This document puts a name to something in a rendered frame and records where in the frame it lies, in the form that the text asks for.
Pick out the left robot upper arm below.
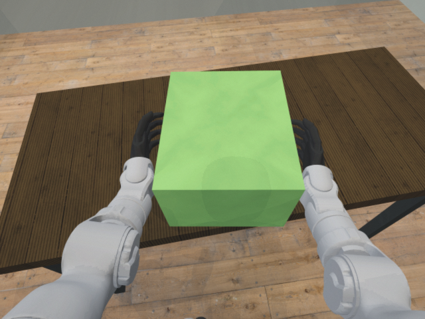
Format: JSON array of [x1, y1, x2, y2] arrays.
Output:
[[2, 221, 140, 319]]

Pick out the right robot forearm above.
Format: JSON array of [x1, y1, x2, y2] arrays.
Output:
[[300, 165, 411, 307]]

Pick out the robot left hand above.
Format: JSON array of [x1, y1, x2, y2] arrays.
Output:
[[130, 111, 164, 159]]

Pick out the right robot upper arm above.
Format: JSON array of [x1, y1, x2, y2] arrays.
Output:
[[323, 254, 425, 319]]

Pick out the robot right hand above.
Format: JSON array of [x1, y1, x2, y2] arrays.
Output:
[[291, 118, 325, 170]]

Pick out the table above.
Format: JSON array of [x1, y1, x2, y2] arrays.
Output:
[[0, 47, 425, 294]]

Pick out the carton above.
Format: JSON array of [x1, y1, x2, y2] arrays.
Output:
[[152, 70, 305, 227]]

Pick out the left robot forearm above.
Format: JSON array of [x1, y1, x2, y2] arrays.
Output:
[[61, 157, 154, 272]]

